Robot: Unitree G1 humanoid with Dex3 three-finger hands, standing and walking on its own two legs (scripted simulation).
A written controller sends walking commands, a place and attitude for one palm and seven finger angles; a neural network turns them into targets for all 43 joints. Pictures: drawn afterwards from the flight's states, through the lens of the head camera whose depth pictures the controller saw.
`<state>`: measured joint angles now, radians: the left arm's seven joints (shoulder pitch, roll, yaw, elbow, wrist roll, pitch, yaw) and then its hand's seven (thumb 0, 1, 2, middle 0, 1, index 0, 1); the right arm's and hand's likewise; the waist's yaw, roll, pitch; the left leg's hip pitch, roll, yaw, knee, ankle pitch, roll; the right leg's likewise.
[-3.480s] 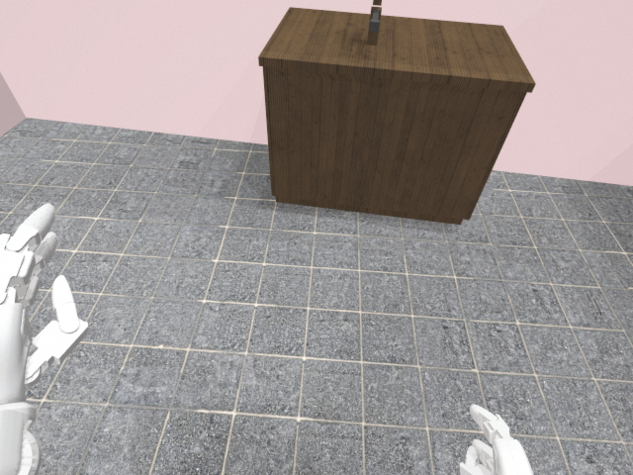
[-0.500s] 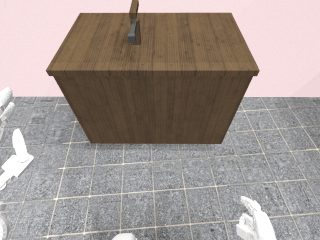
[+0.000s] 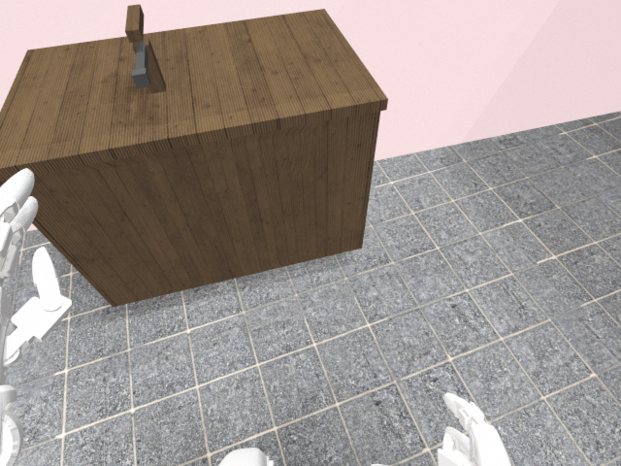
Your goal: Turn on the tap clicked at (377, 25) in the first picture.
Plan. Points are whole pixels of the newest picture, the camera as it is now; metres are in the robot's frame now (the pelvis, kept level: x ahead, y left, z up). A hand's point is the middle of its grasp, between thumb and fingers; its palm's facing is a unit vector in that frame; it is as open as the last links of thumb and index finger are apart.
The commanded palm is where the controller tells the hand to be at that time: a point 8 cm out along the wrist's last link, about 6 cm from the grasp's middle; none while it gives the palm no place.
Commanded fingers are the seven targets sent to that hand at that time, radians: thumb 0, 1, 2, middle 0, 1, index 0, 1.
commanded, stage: take the last steps up to it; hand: left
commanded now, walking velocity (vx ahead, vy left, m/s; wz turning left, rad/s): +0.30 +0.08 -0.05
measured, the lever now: (141, 78) +0.80 +0.39 +0.07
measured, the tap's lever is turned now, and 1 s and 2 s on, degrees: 0 0 0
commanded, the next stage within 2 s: come to a stop and stand still in 2.00 s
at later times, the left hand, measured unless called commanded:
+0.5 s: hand (93, 326) +0.21 +0.19 +0.18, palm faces +0.41 -0.81 -0.42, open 7.4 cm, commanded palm +0.15 +0.24 +0.19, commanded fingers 0.00 0.90 0.90 -0.20 -0.30 -0.20 -0.30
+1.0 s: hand (103, 223) +0.31 +0.22 +0.19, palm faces +0.38 -0.83 -0.41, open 7.4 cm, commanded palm +0.25 +0.27 +0.19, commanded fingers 0.00 0.90 0.90 -0.20 -0.30 -0.20 -0.30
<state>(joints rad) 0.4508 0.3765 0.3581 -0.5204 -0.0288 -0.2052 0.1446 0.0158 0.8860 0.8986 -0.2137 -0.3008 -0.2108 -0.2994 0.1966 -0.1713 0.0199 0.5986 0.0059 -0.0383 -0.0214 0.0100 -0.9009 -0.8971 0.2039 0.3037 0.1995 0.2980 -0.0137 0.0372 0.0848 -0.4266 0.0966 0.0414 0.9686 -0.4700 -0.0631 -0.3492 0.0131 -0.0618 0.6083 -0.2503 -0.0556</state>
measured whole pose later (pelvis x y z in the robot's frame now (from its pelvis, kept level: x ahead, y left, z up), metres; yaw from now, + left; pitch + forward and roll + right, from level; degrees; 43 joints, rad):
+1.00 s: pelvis +0.08 +0.00 +0.01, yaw -1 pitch +0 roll +1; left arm 0.44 0.38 0.37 -0.51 -0.02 -0.22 0.17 0.02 0.89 0.90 -0.21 -0.30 -0.21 -0.30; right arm 0.18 -0.15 0.00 0.61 0.00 -0.10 -0.06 0.01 -0.90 -0.90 0.20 0.30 0.20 0.30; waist -0.02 -0.03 0.05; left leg -0.27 0.06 0.17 0.54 -0.26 0.02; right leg -0.43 -0.07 -0.08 1.00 -0.47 0.01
